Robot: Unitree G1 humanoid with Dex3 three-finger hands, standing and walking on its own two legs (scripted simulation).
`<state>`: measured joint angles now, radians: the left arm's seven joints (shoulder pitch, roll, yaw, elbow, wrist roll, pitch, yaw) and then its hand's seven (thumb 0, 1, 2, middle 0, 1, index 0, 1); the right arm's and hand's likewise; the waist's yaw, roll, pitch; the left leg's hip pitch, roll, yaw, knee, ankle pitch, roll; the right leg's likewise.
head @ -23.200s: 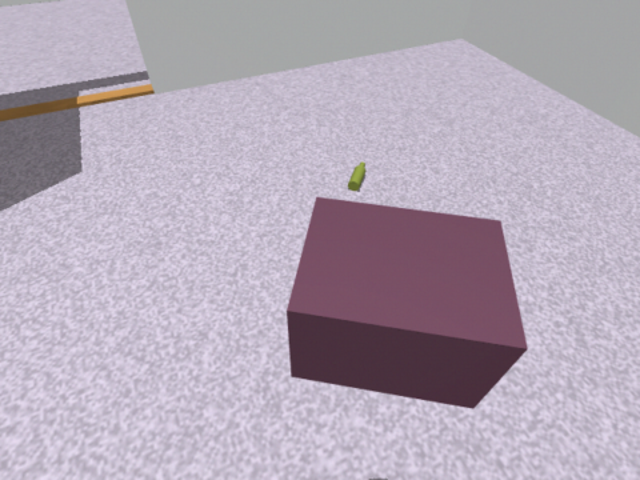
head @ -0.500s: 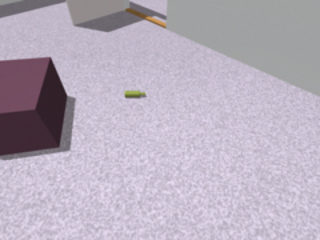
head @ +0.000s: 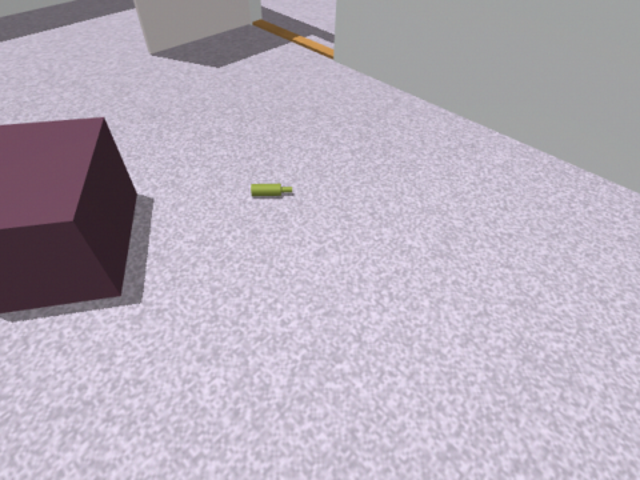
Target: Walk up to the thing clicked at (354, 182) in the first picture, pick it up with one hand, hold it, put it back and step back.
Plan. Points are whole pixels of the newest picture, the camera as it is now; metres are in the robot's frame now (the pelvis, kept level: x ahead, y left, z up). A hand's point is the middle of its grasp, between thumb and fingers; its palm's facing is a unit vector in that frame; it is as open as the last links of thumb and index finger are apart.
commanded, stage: stand
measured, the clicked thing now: (272, 189) +1.47 +0.24 -0.75
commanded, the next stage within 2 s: none
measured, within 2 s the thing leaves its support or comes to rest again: neither
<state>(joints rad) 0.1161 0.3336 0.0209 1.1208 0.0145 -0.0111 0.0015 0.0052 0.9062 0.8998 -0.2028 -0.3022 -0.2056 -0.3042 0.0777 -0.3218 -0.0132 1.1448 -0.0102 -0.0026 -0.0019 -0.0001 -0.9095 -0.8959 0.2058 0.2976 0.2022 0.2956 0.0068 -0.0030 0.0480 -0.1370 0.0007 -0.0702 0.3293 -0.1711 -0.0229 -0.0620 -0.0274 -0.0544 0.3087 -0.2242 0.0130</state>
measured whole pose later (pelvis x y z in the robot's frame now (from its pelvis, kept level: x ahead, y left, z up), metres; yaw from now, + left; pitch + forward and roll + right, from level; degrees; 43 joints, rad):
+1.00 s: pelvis -0.01 -0.01 +0.00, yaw -1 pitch -2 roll +0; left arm 0.12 0.36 0.00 1.11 0.01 -0.01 -0.01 0.01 0.91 0.90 -0.20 -0.30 -0.21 -0.30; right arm 0.11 -0.35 0.01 1.13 -0.01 0.00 0.00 0.00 -0.91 -0.90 0.21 0.30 0.20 0.30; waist 0.01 0.00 0.05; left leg -0.12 0.01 -0.06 0.32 -0.16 -0.03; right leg -0.06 -0.02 -0.04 0.31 -0.21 0.00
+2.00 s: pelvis -0.01 +0.00 +0.00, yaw -2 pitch -2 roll +0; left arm 0.13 0.36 0.00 1.11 0.01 -0.01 -0.01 0.01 0.91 0.90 -0.20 -0.30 -0.21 -0.30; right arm 0.12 -0.35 0.01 1.13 -0.01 0.00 0.00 0.00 -0.91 -0.90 0.21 0.30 0.20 0.30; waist 0.00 0.00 0.05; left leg -0.12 0.02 -0.05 0.32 -0.16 -0.03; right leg -0.06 -0.01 -0.03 0.31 -0.21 0.00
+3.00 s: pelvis +0.00 +0.00 +0.00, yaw -2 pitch -2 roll +0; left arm 0.13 0.36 0.00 1.11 0.01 -0.01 -0.01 0.01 0.91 0.90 -0.20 -0.30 -0.21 -0.30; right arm 0.12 -0.35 0.01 1.13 -0.01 -0.01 0.00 0.00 -0.91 -0.90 0.21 0.30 0.20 0.30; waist 0.00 0.00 0.05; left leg -0.11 0.02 -0.04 0.31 -0.17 -0.03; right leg -0.06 -0.01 -0.02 0.31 -0.21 0.00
